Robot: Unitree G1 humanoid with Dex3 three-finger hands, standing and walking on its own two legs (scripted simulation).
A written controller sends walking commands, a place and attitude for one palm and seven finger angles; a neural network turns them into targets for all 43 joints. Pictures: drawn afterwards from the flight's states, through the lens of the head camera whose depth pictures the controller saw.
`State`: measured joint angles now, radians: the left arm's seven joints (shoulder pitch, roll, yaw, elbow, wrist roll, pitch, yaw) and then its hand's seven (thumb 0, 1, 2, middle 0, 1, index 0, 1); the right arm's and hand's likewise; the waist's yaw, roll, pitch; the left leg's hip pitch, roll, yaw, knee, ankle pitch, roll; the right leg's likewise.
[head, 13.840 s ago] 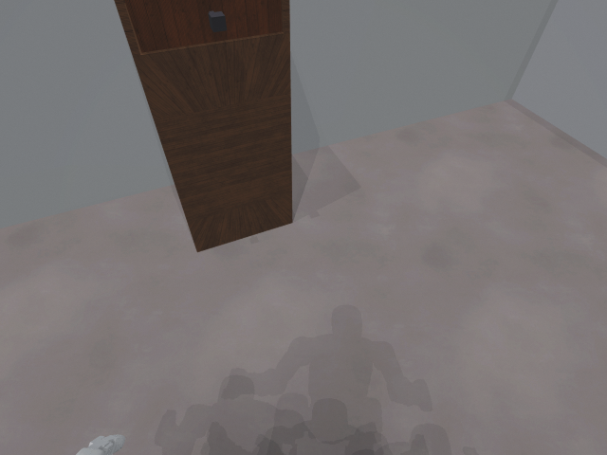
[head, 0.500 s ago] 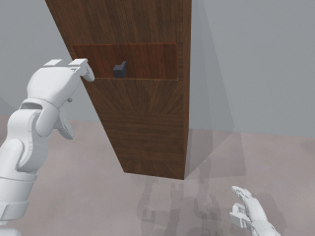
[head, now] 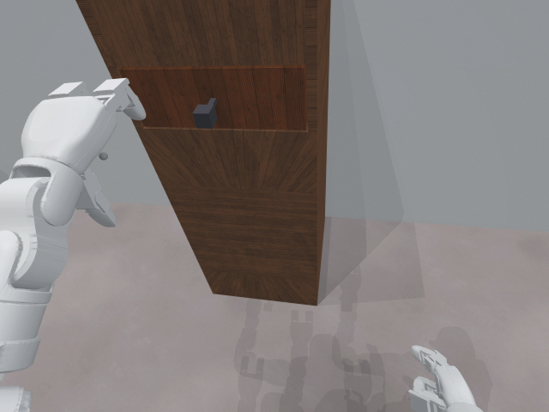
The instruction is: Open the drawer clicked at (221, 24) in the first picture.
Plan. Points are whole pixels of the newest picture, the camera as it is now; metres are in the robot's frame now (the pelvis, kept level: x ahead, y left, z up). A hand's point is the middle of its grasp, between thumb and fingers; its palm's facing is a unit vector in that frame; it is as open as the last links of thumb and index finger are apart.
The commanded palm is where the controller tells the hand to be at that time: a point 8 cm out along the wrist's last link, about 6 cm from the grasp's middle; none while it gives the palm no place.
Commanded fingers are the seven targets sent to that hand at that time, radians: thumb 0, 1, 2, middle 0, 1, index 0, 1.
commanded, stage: raise the hand with hooked fingers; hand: left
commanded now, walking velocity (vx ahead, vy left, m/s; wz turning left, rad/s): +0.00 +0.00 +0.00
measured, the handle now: (208, 111) +0.62 +0.24 +0.13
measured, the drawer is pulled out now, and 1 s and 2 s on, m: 0.00 0.00 0.00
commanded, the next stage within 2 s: move the hooked fingers above the handle in 0.04 s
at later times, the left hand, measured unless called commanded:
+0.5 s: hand (123, 151) +0.37 +0.27 +0.21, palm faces +0.07 +0.03 -1.00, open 13.8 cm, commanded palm +0.35 +0.25 +0.27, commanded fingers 0.00 -0.50 0.30 -0.30 -1.20 -0.30 -1.20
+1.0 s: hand (164, 138) +0.45 +0.24 +0.18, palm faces -0.04 +0.03 -1.00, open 13.8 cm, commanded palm +0.43 +0.24 +0.25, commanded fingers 0.00 -0.50 0.30 -0.30 -1.20 -0.30 -1.20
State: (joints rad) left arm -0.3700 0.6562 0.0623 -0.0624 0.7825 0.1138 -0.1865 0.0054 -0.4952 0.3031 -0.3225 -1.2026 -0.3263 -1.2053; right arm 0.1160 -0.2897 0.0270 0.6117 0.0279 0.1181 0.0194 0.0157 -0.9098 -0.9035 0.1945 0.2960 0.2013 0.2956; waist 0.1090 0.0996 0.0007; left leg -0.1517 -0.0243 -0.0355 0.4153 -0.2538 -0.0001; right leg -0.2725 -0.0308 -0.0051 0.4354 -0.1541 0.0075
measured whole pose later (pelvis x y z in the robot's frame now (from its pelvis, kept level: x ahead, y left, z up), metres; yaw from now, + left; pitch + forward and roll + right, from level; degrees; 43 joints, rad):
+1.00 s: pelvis +0.02 +0.01 +0.00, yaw +0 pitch +6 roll +0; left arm -0.76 0.61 -0.13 0.50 0.89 0.06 -0.23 0.00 -0.49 0.30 -0.32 -1.20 -0.32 -1.20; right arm 0.19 -0.29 0.00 0.64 0.05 0.16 -0.04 0.01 -0.91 -0.90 0.20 0.30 0.20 0.30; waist 0.03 0.08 -0.04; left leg -0.24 -0.03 -0.04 0.40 -0.26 0.01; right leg -0.35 -0.03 -0.01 0.40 -0.15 0.02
